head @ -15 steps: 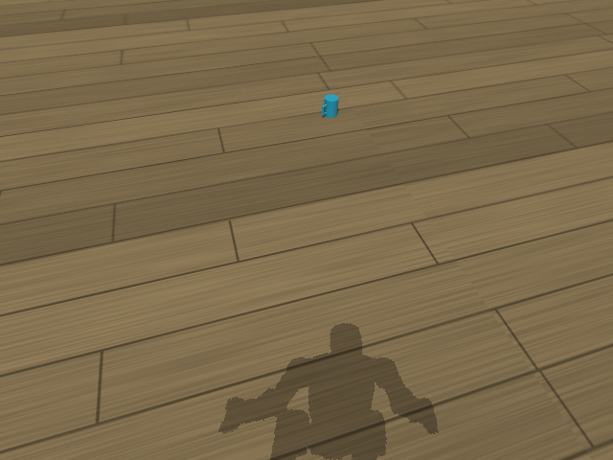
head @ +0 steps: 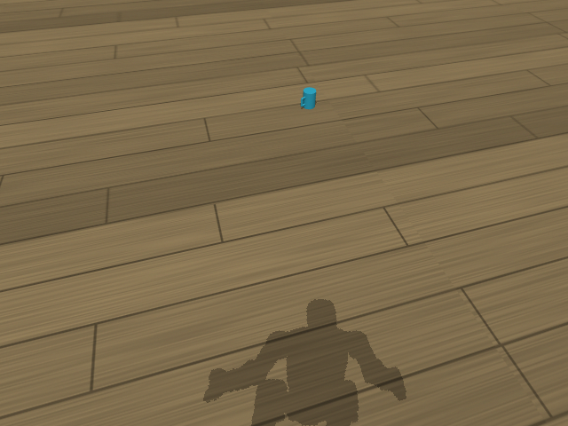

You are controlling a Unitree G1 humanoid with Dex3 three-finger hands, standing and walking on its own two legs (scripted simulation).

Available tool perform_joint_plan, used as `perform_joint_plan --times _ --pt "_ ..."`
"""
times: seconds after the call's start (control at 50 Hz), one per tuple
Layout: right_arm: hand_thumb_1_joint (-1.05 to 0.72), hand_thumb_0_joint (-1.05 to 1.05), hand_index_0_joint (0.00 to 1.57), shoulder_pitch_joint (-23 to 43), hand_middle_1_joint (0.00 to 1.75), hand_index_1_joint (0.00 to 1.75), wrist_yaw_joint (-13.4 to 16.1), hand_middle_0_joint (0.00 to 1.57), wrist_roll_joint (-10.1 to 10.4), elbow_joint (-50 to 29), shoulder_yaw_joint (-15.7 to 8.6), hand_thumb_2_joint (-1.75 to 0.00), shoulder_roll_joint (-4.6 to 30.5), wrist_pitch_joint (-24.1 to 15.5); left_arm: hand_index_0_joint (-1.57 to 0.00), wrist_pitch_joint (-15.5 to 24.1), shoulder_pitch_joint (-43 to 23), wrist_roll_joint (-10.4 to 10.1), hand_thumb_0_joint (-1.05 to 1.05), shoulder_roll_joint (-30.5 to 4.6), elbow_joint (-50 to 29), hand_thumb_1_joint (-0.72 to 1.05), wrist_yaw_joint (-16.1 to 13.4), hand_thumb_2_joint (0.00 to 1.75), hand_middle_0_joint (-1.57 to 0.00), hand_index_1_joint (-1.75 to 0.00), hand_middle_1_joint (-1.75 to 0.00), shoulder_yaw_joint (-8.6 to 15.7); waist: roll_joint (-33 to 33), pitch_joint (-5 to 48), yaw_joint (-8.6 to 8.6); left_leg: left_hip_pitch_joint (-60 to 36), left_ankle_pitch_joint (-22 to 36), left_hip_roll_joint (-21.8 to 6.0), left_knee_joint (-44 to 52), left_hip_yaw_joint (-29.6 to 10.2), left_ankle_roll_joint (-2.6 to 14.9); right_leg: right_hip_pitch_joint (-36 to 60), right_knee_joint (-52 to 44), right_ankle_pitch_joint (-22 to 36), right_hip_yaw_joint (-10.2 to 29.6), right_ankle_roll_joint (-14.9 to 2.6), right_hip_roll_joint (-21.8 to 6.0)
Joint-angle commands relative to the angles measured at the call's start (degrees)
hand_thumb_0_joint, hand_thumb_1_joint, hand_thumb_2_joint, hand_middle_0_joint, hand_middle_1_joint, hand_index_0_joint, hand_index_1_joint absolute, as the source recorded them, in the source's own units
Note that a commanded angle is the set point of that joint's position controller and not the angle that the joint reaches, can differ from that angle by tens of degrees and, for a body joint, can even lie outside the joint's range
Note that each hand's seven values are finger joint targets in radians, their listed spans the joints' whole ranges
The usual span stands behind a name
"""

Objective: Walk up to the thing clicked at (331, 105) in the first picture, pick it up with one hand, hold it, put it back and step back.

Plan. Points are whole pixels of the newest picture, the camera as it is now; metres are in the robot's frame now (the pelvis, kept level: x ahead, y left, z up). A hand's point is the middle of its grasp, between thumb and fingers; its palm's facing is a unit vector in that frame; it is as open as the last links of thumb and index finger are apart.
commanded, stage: stand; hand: left
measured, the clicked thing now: (307, 99) +2.06 -0.13 -0.73
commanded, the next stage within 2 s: walk up in 0.82 s
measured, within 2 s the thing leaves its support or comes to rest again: neither
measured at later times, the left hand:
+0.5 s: hand out of the picture +0.07 +0.25 -0.16, palm faces -0.02 -0.94 -0.34, open 7.4 cm
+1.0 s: hand out of the picture +0.11 +0.26 -0.14, palm faces -0.09 -0.93 -0.36, open 7.4 cm
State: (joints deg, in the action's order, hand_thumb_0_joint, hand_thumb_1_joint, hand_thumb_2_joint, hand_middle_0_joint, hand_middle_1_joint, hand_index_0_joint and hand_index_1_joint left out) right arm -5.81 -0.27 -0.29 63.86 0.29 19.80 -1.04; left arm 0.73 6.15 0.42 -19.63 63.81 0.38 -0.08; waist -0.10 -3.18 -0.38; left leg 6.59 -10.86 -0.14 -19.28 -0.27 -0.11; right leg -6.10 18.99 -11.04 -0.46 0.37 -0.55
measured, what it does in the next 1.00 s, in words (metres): lifts its right foot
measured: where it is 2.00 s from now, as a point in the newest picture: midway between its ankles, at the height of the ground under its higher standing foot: (330, 333)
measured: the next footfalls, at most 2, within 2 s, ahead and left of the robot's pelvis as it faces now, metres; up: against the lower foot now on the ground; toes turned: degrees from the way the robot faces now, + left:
right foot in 1.16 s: +0.19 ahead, -0.24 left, +0.00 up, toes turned -11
left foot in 1.62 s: +0.50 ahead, +0.01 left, +0.00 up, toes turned -1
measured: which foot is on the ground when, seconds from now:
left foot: down 0.00-1.00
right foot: down 0.00-0.88, up 0.90-1.00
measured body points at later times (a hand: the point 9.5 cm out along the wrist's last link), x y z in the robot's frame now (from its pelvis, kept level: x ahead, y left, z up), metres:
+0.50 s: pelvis +0.00 +0.00 +0.00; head +0.01 +0.00 +0.45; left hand +0.07 +0.30 -0.13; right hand +0.08 -0.30 -0.13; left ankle +0.00 +0.12 -0.75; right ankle -0.01 -0.12 -0.75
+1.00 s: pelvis +0.02 -0.02 +0.00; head +0.03 -0.03 +0.45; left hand +0.11 +0.31 -0.12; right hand +0.07 -0.35 -0.12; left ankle +0.00 +0.12 -0.75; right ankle +0.03 -0.15 -0.71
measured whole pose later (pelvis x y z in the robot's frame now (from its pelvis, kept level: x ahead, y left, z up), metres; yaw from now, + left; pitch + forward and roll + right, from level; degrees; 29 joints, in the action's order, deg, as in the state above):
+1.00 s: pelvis +0.02 -0.02 +0.00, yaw -3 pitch +0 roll +1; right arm -12.1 -2.8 -2.3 58.7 -4.7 22.3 -4.5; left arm 0.2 10.4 2.1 -24.3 59.9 5.4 3.8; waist 0.2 -0.3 0.9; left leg 5.4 -14.5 -1.8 -19.0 2.5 2.3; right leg -22.1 45.1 -24.9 0.7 -1.3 -2.2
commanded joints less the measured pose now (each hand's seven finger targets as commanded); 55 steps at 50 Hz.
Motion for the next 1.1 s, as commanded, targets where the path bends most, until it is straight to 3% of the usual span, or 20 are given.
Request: perform_joint_plan --times 0.0,0.48,0.78,0.8,0.82,0.84,0.86,0.88,0.9,0.94,0.96,1.0,1.02,1.04,1.08 --pt "-0.9 0.0 0.2 2.0 0.3 0.3 0.9 0.2 -0.1 -3.7 -2.4 -0.9 11.9 -1.1 -0.2 1.3 -2.3 0.2 0.0 -11.9 -3.2 0.9 -1.0 0.9 -0.2 -0.3 -0.3 2.2 0.0 5.5 0.24 -2.1 11.9 -7.3 2.3 -5.5 1.71 1.1 -2.2 11.0 4.8 -1.7 -6.9" --pt "-0.9 0.0 0.2 1.5 0.3 0.3 0.8 0.2 -0.2 -3.4 -2.3 -0.9 11.9 -0.7 -0.2 1.2 -1.7 0.2 0.0 -12.1 -3.2 0.9 -1.0 0.9 -0.2 -0.3 -0.3 2.3 -0.3 4.2 0.36 -0.6 7.0 -6.9 2.9 -5.5 1.72 1.1 -3.9 7.5 5.4 -1.77 -7.2" --pt "-0.9 0.0 0.2 1.1 0.3 0.3 0.9 0.2 -0.1 -3.3 -2.1 -0.9 12.3 -0.9 -0.2 1.0 -1.2 0.1 0.0 -12.0 -2.9 0.9 -0.8 0.9 -0.2 -0.3 -0.3 2.2 -0.3 4.0 0.08 -0.8 8.7 -7.0 3.3 -5.9 1.52 0.9 -3.2 8.1 5.1 -1.77 -7.0" --pt "-0.9 0.0 0.2 -3.2 0.3 0.3 -0.5 0.2 -1.7 -7.0 -7.1 -0.9 19.4 -2.6 -0.2 1.7 1.4 1.6 0.0 -19.1 -7.6 0.9 1.5 0.9 -0.2 -0.3 -0.3 6.8 1.5 12.3 1.03 -4.9 -23.5 -7.2 -1.9 -6.7 5.72 -3.1 2.5 -21.5 6.8 -4.02 -4.5" --pt "-0.9 0.0 0.2 -4.5 0.3 0.3 -1.1 0.2 -2.2 -6.1 -7.9 -0.9 20.1 -2.9 -0.2 1.5 -1.8 2.0 0.0 -18.1 -8.0 0.9 2.4 0.9 -0.2 -0.3 -0.3 6.9 -1.3 7.6 2.47 -5.0 -32.8 -8.6 -0.2 -9.2 6.84 -13.9 6.8 -28.0 6.5 -4.33 -4.3" --pt "-0.9 0.0 0.2 -6.2 0.3 0.3 -1.4 0.2 -2.3 -5.8 -8.6 -0.9 20.8 -2.9 -0.2 1.2 -6.8 1.9 0.0 -16.0 -9.8 0.9 3.1 0.9 -0.2 -0.3 -0.3 6.5 -5.5 1.9 4.73 -7.7 -38.8 -11.9 5.0 -14.3 8.66 -26.1 13.7 -25.6 2.4 -2.78 -1.8" --pt "-0.9 0.0 0.2 -8.2 0.3 0.3 -1.4 0.2 -2.2 -6.1 -9.5 -0.9 22.0 -3.1 -0.2 1.2 -10.0 2.1 0.0 -14.5 -11.6 0.9 3.6 0.9 -0.2 -0.3 -0.3 6.2 -10.9 -1.3 6.74 -8.0 -40.0 -20.4 12.1 -23.4 12.49 -33.2 26.3 -17.4 -0.1 -1.81 -1.2" --pt "-0.9 0.0 0.2 -8.5 0.3 0.3 -1.3 0.2 -2.2 -7.0 -9.9 -0.9 22.4 -3.7 -0.2 1.6 -10.7 2.3 0.0 -14.6 -12.8 0.9 3.7 0.9 -0.2 -0.3 -0.3 6.1 -7.8 -3.3 6.79 -8.0 -34.9 -25.3 14.1 -27.4 14.93 -37.6 29.3 -15.7 4.2 -1.91 -3.5" --pt "-0.9 0.0 0.2 -6.4 0.3 0.3 -1.2 0.2 -2.0 -8.1 -10.1 -0.9 22.8 -4.3 -0.2 2.1 -9.7 2.0 0.0 -15.5 -13.2 0.9 3.9 0.9 -0.2 -0.3 -0.3 6.2 -6.2 -3.9 5.27 -8.4 -31.6 -27.0 15.0 -27.9 15.47 -36.8 28.8 -15.1 7.4 -1.95 -6.6" --pt "-0.9 0.0 0.2 -5.6 0.3 0.3 -1.3 0.2 -2.1 -9.2 -9.6 -0.9 20.2 -4.7 -0.2 2.8 -6.4 1.5 0.0 -16.0 -12.6 0.9 4.9 0.9 -0.2 -0.3 -0.3 6.3 -3.8 0.7 3.64 -13.0 -26.5 -21.8 13.7 -20.6 13.62 -35.2 27.4 -14.8 6.0 -1.43 -6.5" --pt "-0.9 0.0 0.2 -4.0 0.3 0.3 -1.6 0.2 -2.4 -10.0 -9.7 -0.9 20.3 -4.7 -0.2 2.5 -4.6 1.6 0.0 -16.0 -12.1 0.9 5.5 0.9 -0.2 -0.3 -0.3 6.5 -5.8 1.1 2.78 -11.4 -27.2 -19.8 13.6 -16.2 12.8 -33.5 26.9 -14.1 3.6 -0.82 -6.3" --pt "-0.9 0.0 0.2 0.2 0.3 0.3 -2.2 0.2 -2.4 -11.6 -10.1 -0.9 21.0 -4.8 -0.2 2.1 -1.1 1.3 0.0 -15.7 -12.0 0.9 6.4 0.9 -0.2 -0.3 -0.3 6.7 -9.6 1.7 0.45 -5.0 -25.3 -17.6 13.0 -10.0 10.88 -24.5 23.3 -11.2 1.7 -0.27 -6.5" --pt "-0.9 0.0 0.2 0.5 0.3 0.3 -2.4 0.2 -2.5 -11.8 -10.0 -0.9 21.0 -4.7 -0.2 2.1 -1.3 1.4 0.0 -15.7 -12.1 0.9 6.5 0.9 -0.2 -0.3 -0.3 6.8 -10.2 1.6 0.64 -1.8 -23.6 -15.9 12.1 -7.0 10.18 -20.7 20.3 -8.9 0.5 0.09 -6.0" --pt "-0.9 0.0 0.2 1.4 0.3 0.3 -2.7 0.2 -2.5 -12.1 -9.9 -0.9 21.0 -4.6 -0.2 2.0 -0.3 1.4 0.0 -15.5 -11.8 0.9 6.6 0.9 -0.2 -0.3 -0.3 7.1 -10.8 1.0 -0.33 2.0 -23.0 -14.9 11.7 -4.4 9.48 -16.6 19.4 -6.3 -1.2 0.05 -5.5" --pt "-0.9 0.0 0.2 4.7 0.3 0.3 -2.9 0.2 -2.5 -12.6 -9.7 -0.9 20.6 -4.3 -0.2 2.1 4.8 1.1 0.0 -15.7 -10.1 0.9 6.3 0.9 -0.2 -0.3 -0.3 7.7 -9.6 1.0 -3.48 9.4 -24.1 -13.0 6.6 0.0 8.12 -6.1 15.6 -1.0 -3.7 0.06 -4.5"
